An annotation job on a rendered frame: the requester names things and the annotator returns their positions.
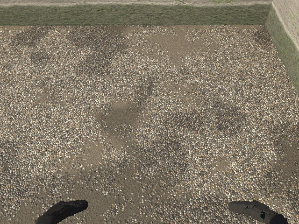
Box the robot right hand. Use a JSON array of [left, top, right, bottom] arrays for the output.
[[228, 200, 289, 224]]

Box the robot left hand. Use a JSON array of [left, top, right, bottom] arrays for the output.
[[35, 200, 88, 224]]

